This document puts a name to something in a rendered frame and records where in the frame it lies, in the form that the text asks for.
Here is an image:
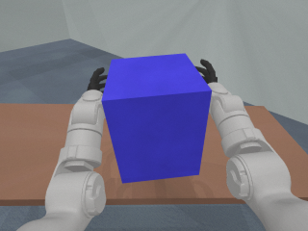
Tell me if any left robot upper arm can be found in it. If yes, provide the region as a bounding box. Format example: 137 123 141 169
16 170 107 231

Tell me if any table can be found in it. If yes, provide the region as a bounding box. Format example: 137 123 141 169
0 103 308 206

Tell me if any right robot hand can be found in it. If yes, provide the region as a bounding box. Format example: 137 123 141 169
195 59 218 84

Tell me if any right robot upper arm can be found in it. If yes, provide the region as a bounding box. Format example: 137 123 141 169
226 151 308 231

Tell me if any left robot hand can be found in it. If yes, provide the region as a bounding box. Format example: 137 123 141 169
87 67 108 93

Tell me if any robot right forearm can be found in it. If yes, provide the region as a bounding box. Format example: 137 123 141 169
207 82 292 186

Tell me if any carton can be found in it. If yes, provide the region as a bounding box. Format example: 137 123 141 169
101 53 212 184

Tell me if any robot left forearm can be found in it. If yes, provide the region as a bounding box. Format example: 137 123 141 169
45 90 106 210

